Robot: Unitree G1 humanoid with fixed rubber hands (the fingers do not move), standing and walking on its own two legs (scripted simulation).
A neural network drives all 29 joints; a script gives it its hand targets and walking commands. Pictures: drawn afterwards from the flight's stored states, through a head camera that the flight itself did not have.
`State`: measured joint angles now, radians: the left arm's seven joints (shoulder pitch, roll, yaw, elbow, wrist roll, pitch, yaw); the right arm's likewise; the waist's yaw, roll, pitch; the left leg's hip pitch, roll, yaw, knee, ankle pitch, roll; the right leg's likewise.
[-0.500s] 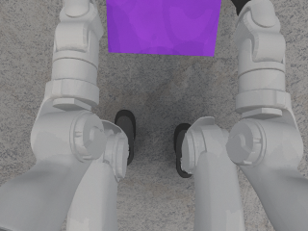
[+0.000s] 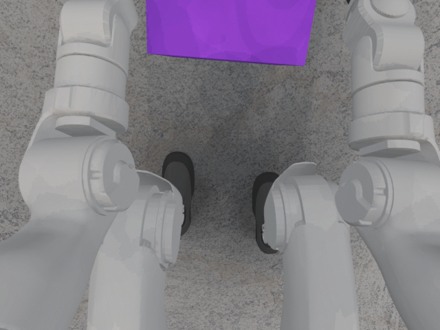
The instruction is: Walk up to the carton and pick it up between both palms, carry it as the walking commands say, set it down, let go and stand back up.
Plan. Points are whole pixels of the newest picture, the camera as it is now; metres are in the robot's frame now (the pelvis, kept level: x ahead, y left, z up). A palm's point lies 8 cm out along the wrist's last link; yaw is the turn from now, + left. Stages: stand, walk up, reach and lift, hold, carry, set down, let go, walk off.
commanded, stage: set down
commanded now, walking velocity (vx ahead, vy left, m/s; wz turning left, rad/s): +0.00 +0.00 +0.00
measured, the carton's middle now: out of the picture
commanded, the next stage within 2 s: none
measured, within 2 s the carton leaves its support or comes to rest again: neither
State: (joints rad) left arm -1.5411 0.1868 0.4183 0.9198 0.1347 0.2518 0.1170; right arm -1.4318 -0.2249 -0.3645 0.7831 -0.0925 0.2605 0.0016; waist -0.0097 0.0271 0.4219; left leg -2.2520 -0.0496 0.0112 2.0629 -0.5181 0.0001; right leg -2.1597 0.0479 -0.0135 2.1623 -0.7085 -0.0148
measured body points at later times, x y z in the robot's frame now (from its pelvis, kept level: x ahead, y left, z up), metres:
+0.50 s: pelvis +0.00 +0.00 -0.01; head +0.39 -0.03 +0.19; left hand +0.57 +0.13 -0.22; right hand +0.55 -0.18 -0.22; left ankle +0.12 +0.11 -0.36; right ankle +0.07 -0.11 -0.36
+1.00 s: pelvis +0.00 +0.00 -0.01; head +0.39 -0.03 +0.19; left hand +0.57 +0.13 -0.22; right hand +0.55 -0.18 -0.22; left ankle +0.12 +0.11 -0.36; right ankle +0.07 -0.11 -0.36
